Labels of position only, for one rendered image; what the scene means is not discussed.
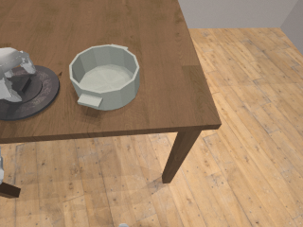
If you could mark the table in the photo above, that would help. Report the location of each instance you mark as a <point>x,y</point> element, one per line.
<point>173,94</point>

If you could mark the knob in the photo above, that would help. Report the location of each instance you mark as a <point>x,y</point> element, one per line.
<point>20,84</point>

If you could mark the lid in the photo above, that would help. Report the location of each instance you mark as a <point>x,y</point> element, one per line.
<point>40,93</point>

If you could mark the pot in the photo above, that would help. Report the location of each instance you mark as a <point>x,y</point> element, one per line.
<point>105,77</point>

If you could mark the left robot hand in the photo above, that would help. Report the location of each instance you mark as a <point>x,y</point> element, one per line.
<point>10,58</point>

